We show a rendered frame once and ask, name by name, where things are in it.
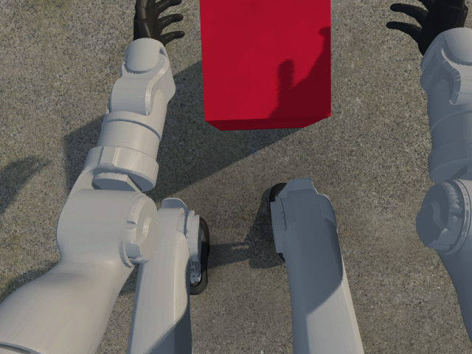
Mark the robot right forearm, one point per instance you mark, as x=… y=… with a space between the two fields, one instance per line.
x=447 y=80

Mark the robot left foot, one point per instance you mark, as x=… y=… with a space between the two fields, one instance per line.
x=197 y=288

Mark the robot left hand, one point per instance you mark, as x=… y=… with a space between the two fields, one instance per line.
x=147 y=25

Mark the robot right hand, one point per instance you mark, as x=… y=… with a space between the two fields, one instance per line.
x=442 y=15

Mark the robot left upper arm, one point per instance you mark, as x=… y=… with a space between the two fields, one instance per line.
x=102 y=235

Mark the robot right foot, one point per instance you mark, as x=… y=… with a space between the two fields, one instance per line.
x=276 y=189

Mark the robot right upper arm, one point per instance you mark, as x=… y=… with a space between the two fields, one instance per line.
x=444 y=223

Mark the carton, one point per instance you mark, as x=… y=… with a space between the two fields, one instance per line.
x=266 y=64

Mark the robot left forearm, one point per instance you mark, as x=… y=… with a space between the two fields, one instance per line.
x=126 y=151

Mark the robot foot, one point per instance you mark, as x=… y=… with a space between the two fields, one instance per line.
x=197 y=288
x=276 y=189

